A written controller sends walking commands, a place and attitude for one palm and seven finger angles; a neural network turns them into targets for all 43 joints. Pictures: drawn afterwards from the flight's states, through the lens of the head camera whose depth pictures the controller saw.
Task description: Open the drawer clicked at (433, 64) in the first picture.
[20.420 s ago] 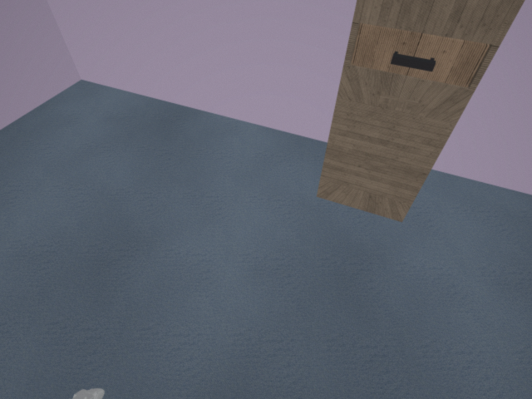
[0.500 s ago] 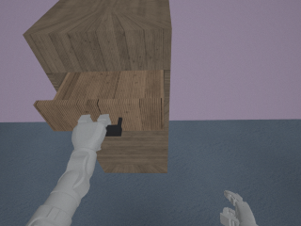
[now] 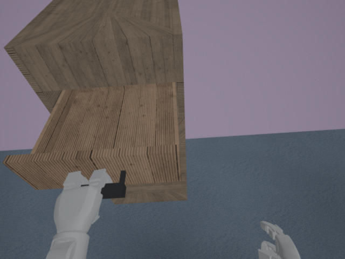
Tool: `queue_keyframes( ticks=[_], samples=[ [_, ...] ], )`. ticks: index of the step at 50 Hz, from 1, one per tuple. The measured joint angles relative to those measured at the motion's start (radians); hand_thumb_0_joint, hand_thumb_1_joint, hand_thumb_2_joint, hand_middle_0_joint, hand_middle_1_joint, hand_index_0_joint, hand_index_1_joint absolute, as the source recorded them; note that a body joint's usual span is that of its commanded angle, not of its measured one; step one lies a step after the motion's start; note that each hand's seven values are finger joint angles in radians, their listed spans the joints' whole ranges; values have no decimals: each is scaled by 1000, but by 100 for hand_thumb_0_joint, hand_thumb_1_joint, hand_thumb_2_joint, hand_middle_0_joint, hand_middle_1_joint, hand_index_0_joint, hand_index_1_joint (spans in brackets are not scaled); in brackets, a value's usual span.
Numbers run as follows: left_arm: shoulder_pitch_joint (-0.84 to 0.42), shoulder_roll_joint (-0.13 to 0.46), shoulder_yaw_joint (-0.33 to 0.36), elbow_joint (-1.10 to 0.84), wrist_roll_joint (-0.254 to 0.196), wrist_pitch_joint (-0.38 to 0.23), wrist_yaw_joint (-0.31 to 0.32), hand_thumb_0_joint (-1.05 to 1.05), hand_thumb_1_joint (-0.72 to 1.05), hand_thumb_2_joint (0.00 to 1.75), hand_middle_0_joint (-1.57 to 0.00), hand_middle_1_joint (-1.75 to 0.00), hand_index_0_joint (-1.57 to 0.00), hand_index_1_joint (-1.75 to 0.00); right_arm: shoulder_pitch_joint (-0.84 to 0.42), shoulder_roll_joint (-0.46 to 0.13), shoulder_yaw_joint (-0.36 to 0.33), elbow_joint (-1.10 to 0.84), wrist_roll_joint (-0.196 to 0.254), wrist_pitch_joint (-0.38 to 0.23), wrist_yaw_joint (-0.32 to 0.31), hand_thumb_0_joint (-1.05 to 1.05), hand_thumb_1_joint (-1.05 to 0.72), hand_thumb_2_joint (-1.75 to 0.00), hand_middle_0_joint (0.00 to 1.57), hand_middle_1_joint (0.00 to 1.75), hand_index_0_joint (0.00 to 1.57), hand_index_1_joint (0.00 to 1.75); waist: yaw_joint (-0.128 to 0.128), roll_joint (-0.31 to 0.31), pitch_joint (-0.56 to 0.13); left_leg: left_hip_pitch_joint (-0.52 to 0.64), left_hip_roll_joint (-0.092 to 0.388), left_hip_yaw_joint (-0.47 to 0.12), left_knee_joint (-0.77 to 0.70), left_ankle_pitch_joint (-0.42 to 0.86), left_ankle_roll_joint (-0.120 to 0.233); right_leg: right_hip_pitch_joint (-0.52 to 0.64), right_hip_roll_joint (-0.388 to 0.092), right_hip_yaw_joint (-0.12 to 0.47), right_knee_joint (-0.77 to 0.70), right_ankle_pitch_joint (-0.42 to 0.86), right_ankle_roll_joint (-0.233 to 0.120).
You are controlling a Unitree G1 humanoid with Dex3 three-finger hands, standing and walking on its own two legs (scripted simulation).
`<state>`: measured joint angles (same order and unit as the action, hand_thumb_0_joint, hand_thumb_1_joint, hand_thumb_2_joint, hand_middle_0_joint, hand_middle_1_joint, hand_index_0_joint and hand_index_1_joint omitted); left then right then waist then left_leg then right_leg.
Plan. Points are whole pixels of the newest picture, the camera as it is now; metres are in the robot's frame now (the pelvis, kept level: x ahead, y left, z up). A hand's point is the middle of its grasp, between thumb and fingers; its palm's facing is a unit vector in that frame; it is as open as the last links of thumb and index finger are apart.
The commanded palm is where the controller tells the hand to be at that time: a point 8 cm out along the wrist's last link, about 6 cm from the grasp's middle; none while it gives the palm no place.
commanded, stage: pull the drawer open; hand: left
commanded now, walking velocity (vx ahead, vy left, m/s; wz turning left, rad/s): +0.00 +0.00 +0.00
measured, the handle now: (97, 183) +0.28 +0.20 +0.04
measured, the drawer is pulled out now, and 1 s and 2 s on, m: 0.24 0.30 0.30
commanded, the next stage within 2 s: open the thumb to release the handle in 0.42 s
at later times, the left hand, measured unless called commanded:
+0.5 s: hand (87, 240) +0.16 +0.19 +0.02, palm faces +0.03 -0.16 -0.99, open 6.2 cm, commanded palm +0.14 +0.20 +0.07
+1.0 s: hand (87, 236) +0.17 +0.19 +0.02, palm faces +0.03 -0.12 -0.99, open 11.9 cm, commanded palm +0.14 +0.20 +0.07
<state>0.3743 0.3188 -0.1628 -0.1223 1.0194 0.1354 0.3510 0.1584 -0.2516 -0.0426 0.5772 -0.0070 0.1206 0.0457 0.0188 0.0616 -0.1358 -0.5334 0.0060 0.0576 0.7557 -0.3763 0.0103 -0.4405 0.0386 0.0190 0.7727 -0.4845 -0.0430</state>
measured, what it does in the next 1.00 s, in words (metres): stands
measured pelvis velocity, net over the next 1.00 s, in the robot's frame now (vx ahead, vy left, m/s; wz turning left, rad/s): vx -0.03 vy -0.03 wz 0.04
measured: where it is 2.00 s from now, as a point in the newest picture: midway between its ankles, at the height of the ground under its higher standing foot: outside the picture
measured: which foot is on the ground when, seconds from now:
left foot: down 0.00-1.00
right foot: down 0.00-1.00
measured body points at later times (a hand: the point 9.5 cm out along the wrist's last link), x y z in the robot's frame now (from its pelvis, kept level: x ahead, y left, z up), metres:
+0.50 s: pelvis -0.01 -0.02 -0.01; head +0.00 -0.05 +0.44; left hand +0.16 +0.20 +0.08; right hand +0.21 -0.21 -0.10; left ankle +0.00 +0.11 -0.71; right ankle -0.06 -0.09 -0.71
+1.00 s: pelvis -0.03 -0.03 +0.00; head -0.03 -0.07 +0.45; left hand +0.16 +0.20 +0.08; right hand +0.19 -0.23 -0.10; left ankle +0.00 +0.11 -0.71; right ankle -0.06 -0.09 -0.71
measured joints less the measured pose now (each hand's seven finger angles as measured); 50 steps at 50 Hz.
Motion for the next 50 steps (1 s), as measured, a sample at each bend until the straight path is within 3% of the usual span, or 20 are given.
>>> queue_keyframes(
  ticks=[14,27,33,40,50],
  samples=[
    [150,-2,-11,-107,24,-60,2,7,67,76,-23,-135,-39,-131,-86,46,55,-58,-16,-16,30,1,-91,-90,20,30,20,30,63,6,-3,-25,-2,-21,62,-15,-10,-21,-1,-23,71,-29,-12],
    [184,21,44,-121,-3,-74,10,6,68,75,-23,-133,-37,-128,-31,21,60,-50,-25,-11,22,2,-91,-90,20,30,20,30,30,-7,-4,-38,13,-18,73,-17,-23,-41,14,-19,88,-30,-25],
    [111,49,30,-58,1,-97,49,3,64,77,-30,-133,-38,-130,-16,-3,26,6,-22,-3,-30,2,-91,-90,20,30,20,30,40,1,15,-45,5,-34,66,-1,-25,-44,8,-36,85,-23,-26],
    [49,26,21,-4,-11,-66,41,1,40,68,-34,-130,-38,-129,-22,8,26,32,-7,-3,-59,2,-91,-90,20,30,20,30,42,4,19,-22,3,-38,27,29,-27,-26,6,-39,59,-2,-30],
    [-23,24,12,62,-14,-64,-9,0,-18,43,-34,-126,-34,-123,-53,26,47,31,-1,-24,-79,2,-91,-90,20,30,20,30,53,5,29,20,4,-47,-17,59,-28,17,9,-47,17,26,-35]
  ],
)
